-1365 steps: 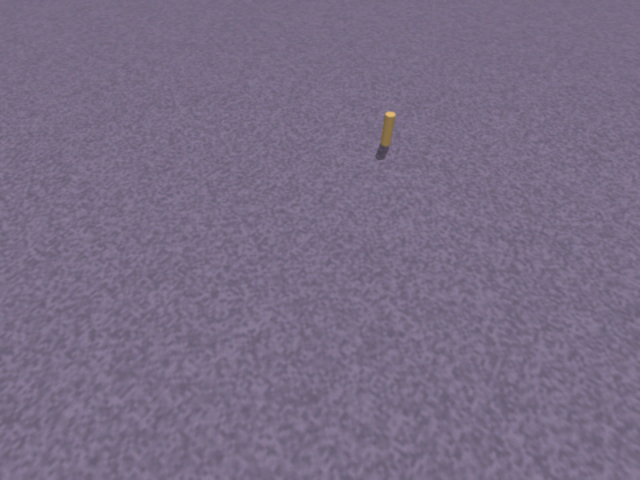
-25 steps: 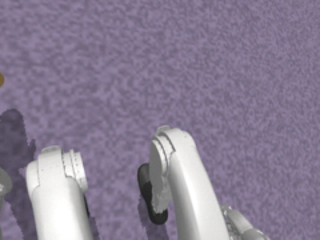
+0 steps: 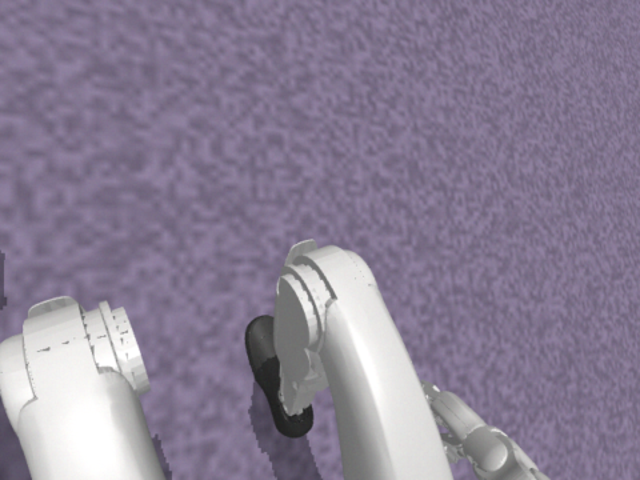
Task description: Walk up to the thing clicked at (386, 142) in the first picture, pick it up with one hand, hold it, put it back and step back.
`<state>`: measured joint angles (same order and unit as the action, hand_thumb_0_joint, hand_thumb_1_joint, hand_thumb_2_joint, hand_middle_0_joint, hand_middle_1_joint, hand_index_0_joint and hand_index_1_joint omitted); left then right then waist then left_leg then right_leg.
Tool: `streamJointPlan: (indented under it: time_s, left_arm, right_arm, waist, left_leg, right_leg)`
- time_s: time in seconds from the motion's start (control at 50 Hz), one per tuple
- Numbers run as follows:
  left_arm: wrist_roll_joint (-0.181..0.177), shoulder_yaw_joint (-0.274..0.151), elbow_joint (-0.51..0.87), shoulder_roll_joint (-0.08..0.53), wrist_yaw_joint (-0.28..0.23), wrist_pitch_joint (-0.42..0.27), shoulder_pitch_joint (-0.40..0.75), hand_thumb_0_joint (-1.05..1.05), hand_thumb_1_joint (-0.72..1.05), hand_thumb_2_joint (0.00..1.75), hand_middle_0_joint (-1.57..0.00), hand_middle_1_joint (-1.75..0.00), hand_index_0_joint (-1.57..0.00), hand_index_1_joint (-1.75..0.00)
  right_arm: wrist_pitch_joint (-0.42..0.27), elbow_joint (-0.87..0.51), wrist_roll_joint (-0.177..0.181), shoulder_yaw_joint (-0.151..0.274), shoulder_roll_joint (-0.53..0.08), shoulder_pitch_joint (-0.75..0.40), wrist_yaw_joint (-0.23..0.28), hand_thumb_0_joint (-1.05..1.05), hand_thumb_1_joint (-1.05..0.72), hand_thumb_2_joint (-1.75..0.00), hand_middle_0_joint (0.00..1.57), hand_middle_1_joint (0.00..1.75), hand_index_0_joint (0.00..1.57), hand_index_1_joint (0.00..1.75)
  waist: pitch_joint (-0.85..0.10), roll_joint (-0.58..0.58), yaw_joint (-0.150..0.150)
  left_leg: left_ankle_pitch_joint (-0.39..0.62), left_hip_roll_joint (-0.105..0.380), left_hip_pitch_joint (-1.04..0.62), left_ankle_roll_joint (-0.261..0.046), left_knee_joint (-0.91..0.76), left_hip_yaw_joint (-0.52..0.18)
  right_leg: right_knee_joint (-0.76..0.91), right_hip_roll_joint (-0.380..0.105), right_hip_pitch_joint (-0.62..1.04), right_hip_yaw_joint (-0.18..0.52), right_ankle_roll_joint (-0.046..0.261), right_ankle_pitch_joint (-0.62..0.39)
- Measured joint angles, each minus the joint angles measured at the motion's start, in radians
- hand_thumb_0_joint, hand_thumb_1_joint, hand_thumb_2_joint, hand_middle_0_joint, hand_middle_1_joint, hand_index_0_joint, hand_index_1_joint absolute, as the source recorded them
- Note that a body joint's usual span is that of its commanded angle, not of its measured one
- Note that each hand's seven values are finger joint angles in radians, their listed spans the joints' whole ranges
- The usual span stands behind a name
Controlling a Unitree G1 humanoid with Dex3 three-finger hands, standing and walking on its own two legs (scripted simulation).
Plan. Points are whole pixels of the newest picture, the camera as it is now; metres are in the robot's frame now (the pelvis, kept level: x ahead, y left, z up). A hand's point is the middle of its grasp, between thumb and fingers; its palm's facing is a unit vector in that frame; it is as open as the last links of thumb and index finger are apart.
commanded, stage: lower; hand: left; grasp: from the side
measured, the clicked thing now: out of the picture +0.50 +0.32 -0.16
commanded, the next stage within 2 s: loosen in 0.88 s
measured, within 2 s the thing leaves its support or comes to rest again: rests again in 0.84 s
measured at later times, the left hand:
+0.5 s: hand out of the picture +0.51 +0.32 -0.16, palm faces +0.42 -0.91 -0.05, open 7.4 cm
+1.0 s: hand out of the picture +0.50 +0.31 -0.17, palm faces +0.42 -0.91 -0.04, open 7.4 cm
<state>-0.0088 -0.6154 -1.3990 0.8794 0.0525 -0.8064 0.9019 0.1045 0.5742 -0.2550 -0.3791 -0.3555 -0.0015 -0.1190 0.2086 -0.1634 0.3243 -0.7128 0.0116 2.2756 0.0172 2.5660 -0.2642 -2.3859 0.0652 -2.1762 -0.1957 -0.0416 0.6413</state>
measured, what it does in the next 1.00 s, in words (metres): stands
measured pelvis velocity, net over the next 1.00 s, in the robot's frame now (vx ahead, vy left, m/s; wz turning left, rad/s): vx -0.01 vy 0.01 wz -0.07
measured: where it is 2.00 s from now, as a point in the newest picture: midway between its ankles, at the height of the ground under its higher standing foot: (213, 432)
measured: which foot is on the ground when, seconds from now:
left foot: down 0.00-1.00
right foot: down 0.00-1.00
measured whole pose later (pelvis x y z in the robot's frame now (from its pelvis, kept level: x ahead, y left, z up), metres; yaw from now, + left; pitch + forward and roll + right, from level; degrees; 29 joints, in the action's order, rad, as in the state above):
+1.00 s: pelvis -0.01 +0.01 +0.00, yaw -4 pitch +17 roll -18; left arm -0.03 -0.57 -1.55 1.06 0.00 -0.95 0.89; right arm 0.13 0.50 -0.34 -0.56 -0.38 -0.14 -0.09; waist 0.32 -0.27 0.35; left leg -0.74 0.02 2.23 0.01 2.62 -0.36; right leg -2.36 0.10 -2.10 -0.27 -0.07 0.63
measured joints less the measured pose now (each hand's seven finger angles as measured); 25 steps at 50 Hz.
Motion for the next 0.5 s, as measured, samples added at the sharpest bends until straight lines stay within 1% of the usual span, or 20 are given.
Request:
streamJointPlan:
  time_s: [0.1, 0.16, 0.28, 0.4, 0.5]
  left_arm:
    - [0.005, -0.017, -0.013, 0.039, -0.009, -0.036, 0.003, 0.02, -0.09, 1.10, -0.87, -1.04, -0.90, -1.02]
    - [0.006, -0.021, -0.020, 0.064, -0.014, -0.048, 0.002, 0.02, -0.09, 1.10, -0.87, -1.04, -0.90, -1.02]
    - [0.012, -0.003, -0.042, 0.101, -0.022, -0.058, 0.007, 0.02, -0.09, 1.10, -0.87, -1.04, -0.90, -1.02]
    - [-0.002, 0.004, -0.074, 0.120, -0.032, -0.071, 0.009, 0.02, -0.08, 1.10, -0.87, -1.04, -0.90, -1.03]
    - [0.004, 0.010, -0.101, 0.140, -0.038, -0.089, 0.009, 0.02, -0.08, 1.09, -0.87, -1.04, -0.90, -1.03]
  right_arm:
    - [0.002, -0.012, -0.018, -0.035, -0.006, -0.014, 0.002, 0.00, -0.91, -0.90, 0.20, 0.30, 0.20, 0.30]
    - [0.003, -0.016, -0.028, -0.051, -0.010, -0.021, 0.005, 0.00, -0.91, -0.90, 0.20, 0.30, 0.20, 0.30]
    - [0.009, -0.025, -0.043, -0.075, -0.022, -0.035, 0.008, 0.00, -0.91, -0.90, 0.20, 0.30, 0.20, 0.30]
    - [0.014, -0.040, -0.052, -0.101, -0.029, -0.055, 0.010, 0.00, -0.90, -0.90, 0.20, 0.30, 0.20, 0.30]
    - [0.018, -0.051, -0.059, -0.123, -0.029, -0.071, 0.014, 0.00, -0.90, -0.90, 0.20, 0.30, 0.20, 0.30]
  waist:
    - [0.029, -0.029, 0.010]
    - [0.043, -0.040, 0.014]
    - [0.066, -0.048, 0.017]
    - [0.080, -0.057, 0.023]
    - [0.087, -0.071, 0.026]
  left_leg:
    - [-0.005, 0.001, -0.002, -0.002, 0.016, -0.017]
    - [-0.011, 0.001, -0.005, -0.004, 0.024, -0.025]
    - [-0.019, 0.001, -0.012, -0.008, 0.032, -0.035]
    - [-0.022, 0.003, -0.019, -0.008, 0.036, -0.048]
    - [-0.025, 0.004, -0.026, -0.002, 0.043, -0.064]
  right_leg:
    - [-0.001, 0.006, 0.008, -0.012, -0.005, -0.002]
    - [-0.001, 0.009, 0.016, -0.019, -0.008, 0.001]
    - [0.003, 0.012, 0.030, -0.027, -0.012, 0.005]
    - [0.007, 0.016, 0.039, -0.036, -0.017, 0.002]
    - [0.008, 0.020, 0.044, -0.047, -0.017, -0.003]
